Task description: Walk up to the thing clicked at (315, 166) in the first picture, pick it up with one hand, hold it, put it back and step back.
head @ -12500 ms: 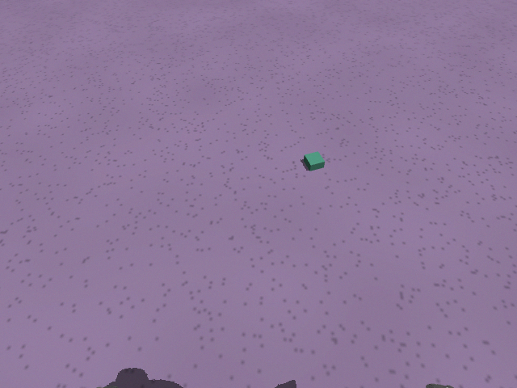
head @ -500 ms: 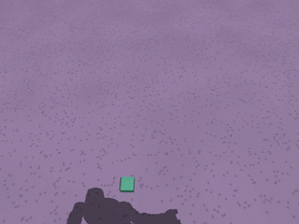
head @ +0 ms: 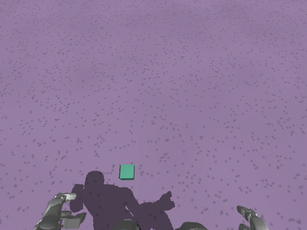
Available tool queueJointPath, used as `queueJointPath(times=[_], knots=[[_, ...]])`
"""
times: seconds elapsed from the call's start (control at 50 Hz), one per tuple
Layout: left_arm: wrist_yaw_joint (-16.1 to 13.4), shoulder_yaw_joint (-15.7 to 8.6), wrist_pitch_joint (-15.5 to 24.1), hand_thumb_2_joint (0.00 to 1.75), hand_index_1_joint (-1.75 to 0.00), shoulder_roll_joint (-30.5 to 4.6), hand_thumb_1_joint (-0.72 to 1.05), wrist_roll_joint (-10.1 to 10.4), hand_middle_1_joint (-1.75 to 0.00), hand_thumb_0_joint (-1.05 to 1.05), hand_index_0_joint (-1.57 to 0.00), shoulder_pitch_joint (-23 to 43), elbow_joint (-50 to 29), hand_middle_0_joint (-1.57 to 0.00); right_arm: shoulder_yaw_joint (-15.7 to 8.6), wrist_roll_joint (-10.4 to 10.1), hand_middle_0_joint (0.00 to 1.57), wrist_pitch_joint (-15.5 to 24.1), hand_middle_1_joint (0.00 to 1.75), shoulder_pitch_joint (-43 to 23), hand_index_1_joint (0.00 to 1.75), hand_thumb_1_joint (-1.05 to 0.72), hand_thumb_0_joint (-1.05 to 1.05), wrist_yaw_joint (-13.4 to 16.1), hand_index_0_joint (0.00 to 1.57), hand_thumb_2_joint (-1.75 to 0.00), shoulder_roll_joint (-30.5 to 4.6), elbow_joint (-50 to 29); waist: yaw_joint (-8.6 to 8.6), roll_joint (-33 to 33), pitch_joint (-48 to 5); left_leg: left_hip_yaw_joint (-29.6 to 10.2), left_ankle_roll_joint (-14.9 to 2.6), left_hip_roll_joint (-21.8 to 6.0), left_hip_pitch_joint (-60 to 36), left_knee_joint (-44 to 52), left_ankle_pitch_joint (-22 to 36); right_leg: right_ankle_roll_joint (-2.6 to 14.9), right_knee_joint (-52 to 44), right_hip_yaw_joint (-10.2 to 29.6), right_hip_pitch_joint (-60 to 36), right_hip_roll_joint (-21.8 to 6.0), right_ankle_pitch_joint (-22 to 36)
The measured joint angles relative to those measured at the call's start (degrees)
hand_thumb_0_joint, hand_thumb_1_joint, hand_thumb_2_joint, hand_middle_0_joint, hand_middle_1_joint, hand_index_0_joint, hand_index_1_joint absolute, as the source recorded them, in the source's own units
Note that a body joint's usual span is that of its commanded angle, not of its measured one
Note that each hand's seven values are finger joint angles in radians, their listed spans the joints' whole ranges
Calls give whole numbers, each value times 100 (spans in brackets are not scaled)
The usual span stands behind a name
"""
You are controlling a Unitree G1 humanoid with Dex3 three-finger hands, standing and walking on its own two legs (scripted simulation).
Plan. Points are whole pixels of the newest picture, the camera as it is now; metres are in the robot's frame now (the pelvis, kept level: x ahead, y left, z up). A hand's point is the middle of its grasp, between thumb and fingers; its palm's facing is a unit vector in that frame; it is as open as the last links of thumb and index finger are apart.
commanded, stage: rise first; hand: left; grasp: from above
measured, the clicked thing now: (127, 172) +0.45 +0.17 -0.74
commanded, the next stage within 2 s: none
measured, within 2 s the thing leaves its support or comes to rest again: neither
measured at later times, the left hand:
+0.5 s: hand (78, 228) +0.13 +0.25 -0.21, palm faces -0.18 -0.87 -0.47, open 14.1 cm
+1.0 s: hand (91, 212) +0.19 +0.26 -0.35, palm faces -0.43 -0.59 -0.68, open 14.1 cm
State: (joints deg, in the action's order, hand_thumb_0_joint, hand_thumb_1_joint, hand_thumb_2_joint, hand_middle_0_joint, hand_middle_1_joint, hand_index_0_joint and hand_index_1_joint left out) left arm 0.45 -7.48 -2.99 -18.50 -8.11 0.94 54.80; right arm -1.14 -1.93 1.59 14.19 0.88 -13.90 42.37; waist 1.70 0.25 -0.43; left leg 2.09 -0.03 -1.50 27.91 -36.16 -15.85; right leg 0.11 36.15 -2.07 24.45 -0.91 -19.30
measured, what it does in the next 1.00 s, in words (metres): lowers itself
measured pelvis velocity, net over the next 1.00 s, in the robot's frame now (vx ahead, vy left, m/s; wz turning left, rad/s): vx -0.05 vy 0.00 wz -0.02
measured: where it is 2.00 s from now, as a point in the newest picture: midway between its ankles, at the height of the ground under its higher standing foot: outside the picture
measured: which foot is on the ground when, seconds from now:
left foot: down 0.00-1.00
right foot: down 0.00-1.00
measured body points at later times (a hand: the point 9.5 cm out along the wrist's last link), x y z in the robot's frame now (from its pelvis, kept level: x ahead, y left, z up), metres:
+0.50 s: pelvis +0.00 +0.00 -0.07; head +0.10 +0.01 +0.37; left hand +0.14 +0.29 -0.18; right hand +0.17 -0.25 -0.16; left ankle +0.02 +0.12 -0.72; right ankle -0.01 -0.12 -0.72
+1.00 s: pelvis -0.05 +0.00 -0.20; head +0.11 +0.02 +0.22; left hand +0.21 +0.29 -0.31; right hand +0.16 -0.26 -0.30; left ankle +0.02 +0.12 -0.72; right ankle -0.02 -0.12 -0.72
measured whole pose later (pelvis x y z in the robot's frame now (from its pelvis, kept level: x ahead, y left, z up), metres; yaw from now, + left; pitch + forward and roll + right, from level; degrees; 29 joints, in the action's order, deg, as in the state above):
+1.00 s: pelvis -0.05 +0.00 -0.20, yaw -1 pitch +30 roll -3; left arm -6.1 -2.7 -0.4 -22.6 -33.8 2.6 34.8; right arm -2.7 -0.3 11.8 4.6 -1.2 -16.2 34.9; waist 1.6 -0.7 -11.0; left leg -0.7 -0.5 -3.1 90.3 -95.6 -35.6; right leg 0.3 95.6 -3.0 85.2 -0.9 -40.5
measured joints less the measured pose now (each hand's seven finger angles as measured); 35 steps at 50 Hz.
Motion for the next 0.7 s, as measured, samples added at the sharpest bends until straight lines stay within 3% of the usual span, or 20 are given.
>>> queueJointPath(times=[0.14,0.24,0.46,0.7], knots=[[-113,-14,-450,94,-99,102,-24,-196,-99,0,-14,-483,-711,-12,-27,42,20,147,30,87,30,-96,1,-12,21,-92,6,-430,27,-59,-254,-9,-28,-17,814,-956,-463,-29,921,13,789,-15,-450],[-128,3,-502,96,-104,116,-43,-330,-104,0,-11,-823,-1386,-10,-86,84,20,300,30,0,30,-95,1,31,21,-91,-12,-619,-8,-60,-375,-53,-37,-30,1492,-1726,-804,-36,1668,-12,1433,-25,-800],[-167,175,-860,98,-107,120,-53,-595,-106,0,-9,-1470,-2663,-8,-56,138,20,542,30,-259,30,-91,1,77,21,-90,34,-950,-16,-105,-570,-156,-34,-85,2424,-2687,-1222,-30,2539,-83,2287,11,-1201],[-230,283,-901,98,-108,42,-53,-879,-107,0,-8,-1717,-3281,-8,-3,147,20,724,30,-395,30,-89,1,28,21,-90,56,-1172,-10,-148,-758,-247,-29,-119,3390,-3578,-1527,-11,3409,-143,3208,29,-1528]])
